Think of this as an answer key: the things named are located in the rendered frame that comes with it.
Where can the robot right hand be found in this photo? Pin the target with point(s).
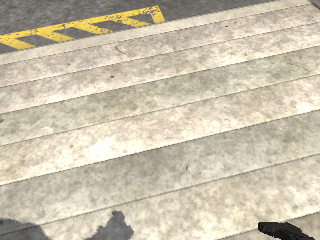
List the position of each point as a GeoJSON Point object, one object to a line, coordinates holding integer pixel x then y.
{"type": "Point", "coordinates": [283, 231]}

